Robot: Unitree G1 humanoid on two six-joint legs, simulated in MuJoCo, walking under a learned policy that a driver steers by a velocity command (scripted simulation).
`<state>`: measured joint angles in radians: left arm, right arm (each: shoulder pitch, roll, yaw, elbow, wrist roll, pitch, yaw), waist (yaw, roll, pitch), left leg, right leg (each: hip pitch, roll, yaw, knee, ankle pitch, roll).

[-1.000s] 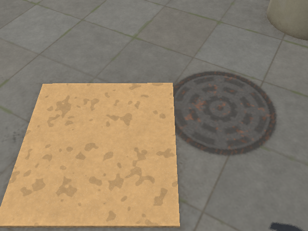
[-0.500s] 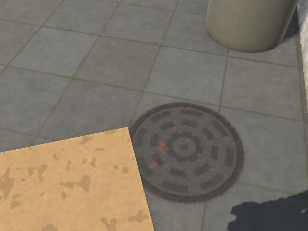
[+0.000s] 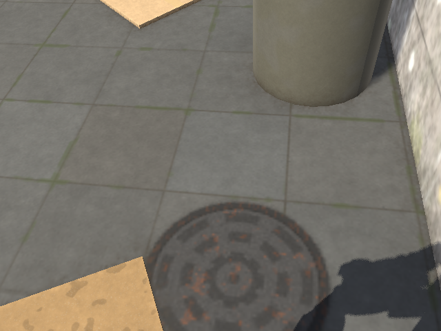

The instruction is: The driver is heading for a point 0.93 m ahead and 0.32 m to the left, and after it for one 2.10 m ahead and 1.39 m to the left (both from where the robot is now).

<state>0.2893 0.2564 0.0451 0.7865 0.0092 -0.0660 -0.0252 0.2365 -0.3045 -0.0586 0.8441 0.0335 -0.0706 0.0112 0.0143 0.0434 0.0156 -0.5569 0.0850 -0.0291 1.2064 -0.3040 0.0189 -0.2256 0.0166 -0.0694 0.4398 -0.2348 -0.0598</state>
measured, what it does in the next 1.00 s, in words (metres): walks ahead, turning left: left foot, then right foot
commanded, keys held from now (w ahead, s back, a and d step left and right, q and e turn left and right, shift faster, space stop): w+q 0.98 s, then w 0.02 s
